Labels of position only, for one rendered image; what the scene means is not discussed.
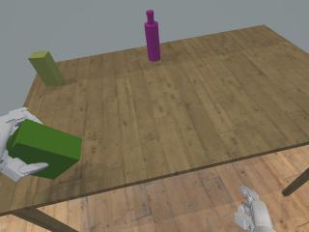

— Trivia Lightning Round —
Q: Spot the table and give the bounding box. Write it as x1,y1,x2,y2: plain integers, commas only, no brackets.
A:
0,24,309,232

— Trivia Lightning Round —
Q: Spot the left robot hand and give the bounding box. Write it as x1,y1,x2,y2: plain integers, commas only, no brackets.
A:
0,107,49,182

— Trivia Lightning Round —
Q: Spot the sponge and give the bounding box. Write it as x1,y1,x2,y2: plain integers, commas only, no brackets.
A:
6,118,82,180

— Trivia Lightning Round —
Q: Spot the right robot hand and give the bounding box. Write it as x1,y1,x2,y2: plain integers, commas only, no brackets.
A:
234,185,273,232

